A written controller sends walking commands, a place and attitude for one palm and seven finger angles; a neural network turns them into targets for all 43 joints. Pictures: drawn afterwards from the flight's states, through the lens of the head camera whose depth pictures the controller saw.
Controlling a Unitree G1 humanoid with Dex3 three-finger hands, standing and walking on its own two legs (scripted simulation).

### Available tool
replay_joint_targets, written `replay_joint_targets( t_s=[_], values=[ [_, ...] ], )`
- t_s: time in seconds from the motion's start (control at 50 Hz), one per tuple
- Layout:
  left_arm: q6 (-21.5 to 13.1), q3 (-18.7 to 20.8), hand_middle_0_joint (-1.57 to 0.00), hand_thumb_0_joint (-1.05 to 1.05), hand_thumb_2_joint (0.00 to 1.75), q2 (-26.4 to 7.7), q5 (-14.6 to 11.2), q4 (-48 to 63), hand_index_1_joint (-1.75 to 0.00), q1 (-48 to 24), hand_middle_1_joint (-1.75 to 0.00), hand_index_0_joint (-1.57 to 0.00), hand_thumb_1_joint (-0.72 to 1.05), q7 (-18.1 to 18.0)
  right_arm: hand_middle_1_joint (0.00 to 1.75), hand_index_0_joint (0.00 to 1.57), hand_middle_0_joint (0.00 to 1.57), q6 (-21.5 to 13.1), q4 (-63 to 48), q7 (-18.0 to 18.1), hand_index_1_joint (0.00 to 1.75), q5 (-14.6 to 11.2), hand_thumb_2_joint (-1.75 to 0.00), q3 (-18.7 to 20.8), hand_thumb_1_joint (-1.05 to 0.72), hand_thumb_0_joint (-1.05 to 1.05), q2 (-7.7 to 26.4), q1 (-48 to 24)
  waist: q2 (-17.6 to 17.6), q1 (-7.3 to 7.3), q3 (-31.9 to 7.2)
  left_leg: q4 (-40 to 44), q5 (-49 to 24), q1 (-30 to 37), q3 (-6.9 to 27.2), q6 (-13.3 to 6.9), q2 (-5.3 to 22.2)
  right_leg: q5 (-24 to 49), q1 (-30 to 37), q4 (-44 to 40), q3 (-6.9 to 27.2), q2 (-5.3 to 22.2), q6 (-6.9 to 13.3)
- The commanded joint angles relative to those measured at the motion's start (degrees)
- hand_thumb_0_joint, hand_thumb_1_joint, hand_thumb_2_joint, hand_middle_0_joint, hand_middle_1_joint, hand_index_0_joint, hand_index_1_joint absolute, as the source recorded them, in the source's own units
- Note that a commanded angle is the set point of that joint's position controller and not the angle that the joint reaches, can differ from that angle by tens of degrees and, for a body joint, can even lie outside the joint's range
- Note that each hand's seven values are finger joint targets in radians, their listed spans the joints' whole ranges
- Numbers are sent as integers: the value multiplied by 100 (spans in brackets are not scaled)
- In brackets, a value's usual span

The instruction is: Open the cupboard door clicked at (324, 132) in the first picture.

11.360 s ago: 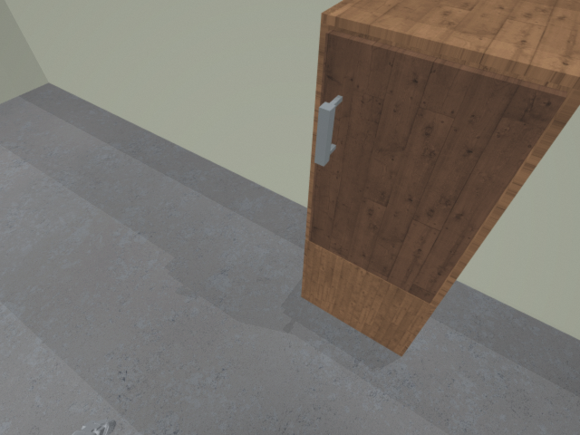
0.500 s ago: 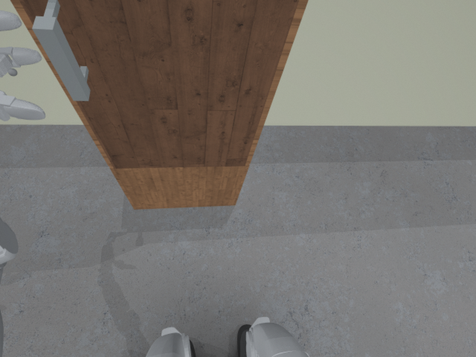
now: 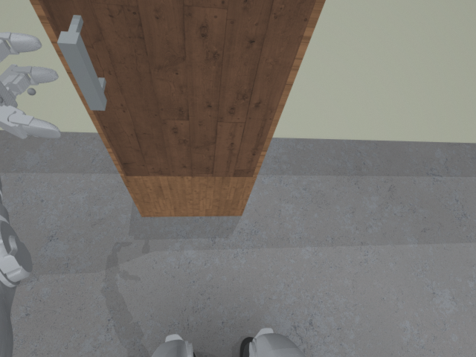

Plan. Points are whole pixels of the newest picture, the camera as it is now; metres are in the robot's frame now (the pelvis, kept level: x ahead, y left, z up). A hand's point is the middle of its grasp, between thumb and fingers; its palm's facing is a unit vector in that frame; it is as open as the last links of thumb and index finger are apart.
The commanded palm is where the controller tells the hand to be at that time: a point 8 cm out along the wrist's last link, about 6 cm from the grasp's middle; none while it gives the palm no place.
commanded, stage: move the hooked fingers beside the handle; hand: left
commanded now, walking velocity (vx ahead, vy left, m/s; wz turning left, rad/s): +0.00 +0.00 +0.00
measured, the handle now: (88, 66) +0.56 +0.20 +0.10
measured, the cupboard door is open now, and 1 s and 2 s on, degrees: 0 0 0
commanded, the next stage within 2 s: slide the fingers in behind the handle in 0.28 s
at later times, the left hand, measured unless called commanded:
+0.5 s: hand (45, 88) +0.50 +0.25 +0.11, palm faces -0.05 -1.00 +0.01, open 14.0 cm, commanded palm +0.48 +0.29 +0.10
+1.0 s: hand (65, 91) +0.50 +0.22 +0.11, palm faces -0.05 -1.00 +0.01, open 14.0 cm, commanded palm +0.48 +0.26 +0.10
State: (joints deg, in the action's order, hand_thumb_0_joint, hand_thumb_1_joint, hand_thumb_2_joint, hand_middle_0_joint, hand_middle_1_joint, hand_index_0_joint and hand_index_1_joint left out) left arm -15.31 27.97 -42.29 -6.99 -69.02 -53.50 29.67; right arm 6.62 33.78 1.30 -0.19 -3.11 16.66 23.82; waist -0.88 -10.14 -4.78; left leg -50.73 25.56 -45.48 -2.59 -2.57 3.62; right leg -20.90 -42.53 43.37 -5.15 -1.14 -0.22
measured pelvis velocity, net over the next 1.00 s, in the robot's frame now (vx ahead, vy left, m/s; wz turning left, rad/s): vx -0.01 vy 0.00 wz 0.00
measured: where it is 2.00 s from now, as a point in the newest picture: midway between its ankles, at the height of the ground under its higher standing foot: outside the picture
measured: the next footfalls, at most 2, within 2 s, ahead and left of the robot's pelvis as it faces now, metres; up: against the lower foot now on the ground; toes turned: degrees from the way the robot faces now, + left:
none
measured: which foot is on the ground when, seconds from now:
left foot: down 0.00-1.00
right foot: down 0.00-1.00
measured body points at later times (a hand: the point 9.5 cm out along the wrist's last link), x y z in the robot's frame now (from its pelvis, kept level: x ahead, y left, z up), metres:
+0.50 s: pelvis -0.01 +0.00 +0.00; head +0.12 +0.03 +0.42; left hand +0.50 +0.30 +0.11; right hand -0.04 -0.27 -0.10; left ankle -0.02 +0.08 -0.70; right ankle -0.01 -0.13 -0.70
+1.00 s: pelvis -0.01 +0.00 +0.00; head +0.11 +0.02 +0.43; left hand +0.49 +0.28 +0.11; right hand -0.02 -0.27 -0.10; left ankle -0.02 +0.08 -0.70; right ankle -0.01 -0.13 -0.70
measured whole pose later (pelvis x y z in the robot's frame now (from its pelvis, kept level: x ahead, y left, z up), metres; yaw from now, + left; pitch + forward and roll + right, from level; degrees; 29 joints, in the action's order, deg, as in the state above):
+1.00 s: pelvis -0.01 +0.00 +0.00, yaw +0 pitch +19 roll -4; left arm -16.9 25.3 -36.7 -6.8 -68.2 -54.0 24.3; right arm 5.2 34.4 0.8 -0.1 -2.9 16.1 24.1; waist -1.4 -10.3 -5.0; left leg -51.2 25.1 -45.6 -2.9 -2.4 3.6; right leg -20.8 -43.3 44.8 -4.6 -1.1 0.0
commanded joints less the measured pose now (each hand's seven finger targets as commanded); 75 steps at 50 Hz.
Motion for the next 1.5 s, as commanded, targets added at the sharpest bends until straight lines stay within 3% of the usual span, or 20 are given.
replay_joint_targets(
  t_s=[0.0,0.04,0.06,0.12,0.22,0.42,0.48,0.52,0.54,0.62,0.64,0.74,0.94,1.02,1.1,1.16,1.24,1.32,1.34,1.48],
  values=[
    [-370,9,-30,0,30,-1546,-130,1037,-120,-2506,-120,-30,-50,-43,30,20,20,-68,-145,125,30,-21,-90,397,-90,0,1161,1027,-917,-113,-2350,367,-3405,2431,630,104,-77,2048,426,-171,204,-253,128],
    [-416,-4,-30,0,30,-1573,-105,1177,-120,-2723,-120,-30,-50,-69,30,20,20,-89,-146,138,30,-11,-90,384,-90,0,1157,995,-1270,-102,-2559,335,-3545,2615,632,141,-75,2064,345,-131,221,-232,136],
    [-407,118,-30,0,30,-1692,-89,1025,-120,-2570,-120,-30,-50,-97,30,20,20,-91,-143,148,30,-9,-90,388,-90,0,1160,1009,-1002,-76,-2551,313,-3449,2492,628,120,-79,2075,435,-116,217,-237,135],
    [-426,43,-30,0,30,-1653,-60,937,-120,-2694,-120,-30,-50,-128,30,20,20,-111,-206,161,30,-21,-90,341,-90,0,1157,963,-1010,-110,-2397,329,-3234,2253,604,103,-111,2049,467,-79,225,-229,154],
    [-521,267,-30,0,30,-2038,0,1011,-120,-2906,-120,-30,-50,-161,30,20,20,-156,-208,191,30,-10,-90,334,-90,0,1190,997,-1108,-96,-2725,270,-3097,2247,605,96,-115,2016,554,-17,269,-227,155],
    [-400,-25,-30,0,30,-1577,-82,852,-120,-2760,-120,-30,-50,-94,30,20,20,-153,-167,163,30,-9,-90,338,-90,0,1170,1094,-950,-153,-2546,328,-2899,2129,613,72,-104,1874,456,-93,233,-253,143],
    [-412,192,-30,0,30,-1854,-18,956,-120,-2719,-120,-30,-50,-189,30,20,20,-153,-154,153,30,4,-90,362,-90,0,1180,1153,-914,-73,-2657,352,-2885,2077,615,78,-105,1886,579,-87,243,-240,134],
    [-480,32,-30,0,30,-1538,-62,1245,-120,-2694,-120,-30,-50,-220,30,20,20,-161,-185,118,30,14,-90,377,-90,0,1134,1162,-1259,-45,-2833,344,-3297,2441,626,116,-96,2023,503,-66,220,-255,166],
    [-509,177,-30,0,30,-1703,-55,1304,-120,-2615,-120,-30,-50,-257,30,20,20,-140,-169,105,30,23,-90,395,-90,0,1144,1165,-1245,27,-2886,338,-3349,2492,643,142,-72,1999,517,-68,216,-262,157],
    [-437,20,-30,0,30,-1467,-69,1103,-120,-2615,-120,-30,-50,-346,30,20,20,-137,-193,99,30,-4,-90,371,-90,0,1142,1107,-898,-87,-2439,431,-2769,2056,554,54,-120,1876,591,-141,235,-259,142],
    [-459,203,-30,0,30,-1720,-19,1184,-120,-2594,-120,-30,-50,-399,30,20,20,-139,-190,110,30,2,-90,392,-90,0,1147,1112,-1039,19,-2532,425,-2832,2086,563,78,-118,1900,650,-120,248,-241,144],
    [-529,-42,-30,0,30,-1377,-17,1189,-120,-2778,-120,-30,-50,-495,30,20,20,-179,-158,94,30,0,-90,388,-90,0,1119,1096,-992,-103,-2495,417,-2797,2200,585,89,-107,1834,509,-129,241,-250,135],
    [-539,-140,-30,0,30,-961,-114,1396,-120,-2464,-120,-30,-50,-566,30,20,20,-208,-182,32,30,5,-90,430,-90,0,1061,1014,-1043,13,-2764,370,-3376,2491,580,122,-101,2177,626,-70,228,-243,137],
    [-539,-303,-30,0,30,-677,-134,1380,-120,-2542,-120,-30,-50,-676,30,20,20,-231,-190,28,30,-3,-90,428,-90,0,1044,974,-824,-48,-2454,411,-3056,2293,574,88,-124,2027,575,-95,217,-243,145],
    [-556,-421,-30,0,30,-593,-34,1267,-120,-2819,-120,-30,-50,-815,30,20,20,-276,-115,41,30,-3,-90,428,-90,0,1030,945,-784,-145,-2326,426,-2686,2223,586,93,-127,1792,426,-118,229,-220,131],
    [-660,-231,-30,0,30,-818,-16,1385,-120,-2956,-120,-30,-50,-880,30,20,20,-319,-95,42,30,21,-90,422,-90,0,1028,966,-877,-90,-2715,367,-2882,2327,586,107,-147,1994,625,-49,265,-215,133],
    [-658,-245,-30,0,30,-795,2,1279,-120,-2715,-120,-30,-50,-876,30,20,20,-326,-140,23,30,2,-90,404,-90,0,1009,913,-903,-13,-2633,378,-2876,2137,527,98,-167,2119,778,-27,288,-209,140],
    [-589,-255,-30,0,30,-728,-30,1133,-120,-2713,-120,-30,-50,-896,30,20,20,-339,-159,35,30,1,-90,404,-90,0,1034,947,-531,-61,-2416,429,-2498,1837,501,47,-191,1989,887,-79,295,-212,138],
    [-602,-283,-30,0,30,-720,-24,1261,-120,-2817,-120,-30,-50,-895,30,20,20,-349,-162,37,30,-4,-90,413,-90,0,1021,931,-791,-68,-2588,424,-2587,1967,473,61,-193,2069,873,-72,321,-199,127],
    [-670,-554,-30,0,30,-169,-51,1492,-120,-2827,-120,-30,-50,-1019,30,20,20,-385,-81,-25,30,33,-90,470,-90,0,978,1017,-1006,-68,-2770,396,-2977,2484,591,126,-137,1957,521,-50,239,-225,148]
  ],
)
